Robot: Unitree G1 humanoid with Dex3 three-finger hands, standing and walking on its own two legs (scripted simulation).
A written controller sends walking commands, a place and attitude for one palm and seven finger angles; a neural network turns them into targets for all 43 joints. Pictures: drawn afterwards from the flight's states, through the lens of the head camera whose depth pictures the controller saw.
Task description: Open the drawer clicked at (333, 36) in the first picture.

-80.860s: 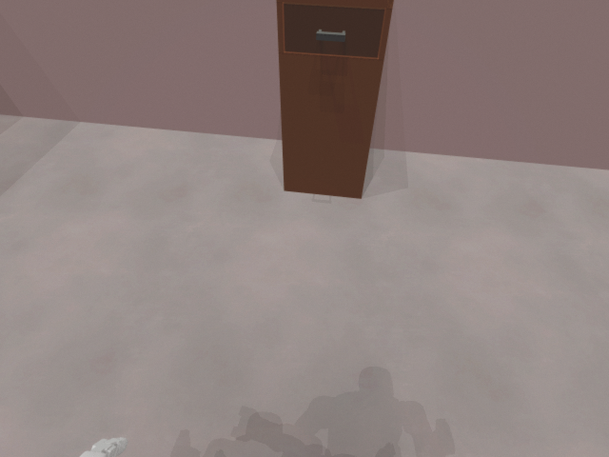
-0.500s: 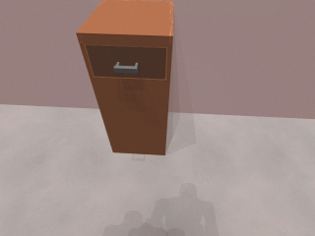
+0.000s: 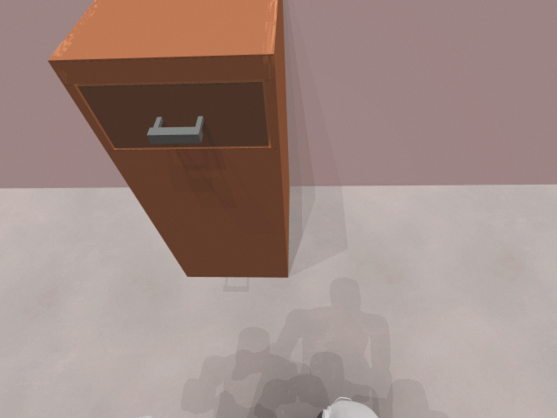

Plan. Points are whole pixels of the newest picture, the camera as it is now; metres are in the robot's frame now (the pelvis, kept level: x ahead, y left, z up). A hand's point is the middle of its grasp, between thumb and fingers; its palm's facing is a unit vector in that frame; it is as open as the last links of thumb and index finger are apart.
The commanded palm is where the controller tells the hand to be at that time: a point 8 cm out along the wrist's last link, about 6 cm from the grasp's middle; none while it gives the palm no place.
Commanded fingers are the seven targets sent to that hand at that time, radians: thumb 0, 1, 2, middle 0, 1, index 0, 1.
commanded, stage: take the last steps up to it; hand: left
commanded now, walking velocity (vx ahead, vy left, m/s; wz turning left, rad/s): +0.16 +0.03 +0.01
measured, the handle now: (177, 128) +0.62 +0.22 +0.03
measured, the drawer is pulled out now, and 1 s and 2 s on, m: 0.00 0.00 0.00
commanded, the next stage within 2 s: come to a stop and stand still in 0.02 s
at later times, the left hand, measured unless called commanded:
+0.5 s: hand out of the picture +0.13 +0.17 -0.16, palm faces +0.08 -0.97 -0.22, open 7.4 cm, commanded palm none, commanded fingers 0.00 0.90 0.90 -0.20 -0.30 -0.20 -0.30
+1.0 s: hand (230, 405) +0.16 +0.10 -0.15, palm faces +0.01 -0.98 -0.19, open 7.4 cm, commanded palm none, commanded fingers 0.00 0.90 0.90 -0.20 -0.30 -0.20 -0.30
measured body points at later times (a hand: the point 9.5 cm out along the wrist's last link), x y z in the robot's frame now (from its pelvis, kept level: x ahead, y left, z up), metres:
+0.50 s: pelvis +0.11 -0.01 +0.02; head +0.18 -0.02 +0.46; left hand +0.13 +0.22 -0.14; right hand +0.23 -0.24 -0.14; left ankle +0.16 +0.10 -0.72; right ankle +0.05 -0.11 -0.67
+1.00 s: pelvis +0.07 -0.08 +0.01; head +0.06 -0.07 +0.45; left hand +0.16 +0.15 -0.14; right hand +0.12 -0.32 -0.13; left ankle +0.09 +0.02 -0.72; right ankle +0.07 -0.15 -0.72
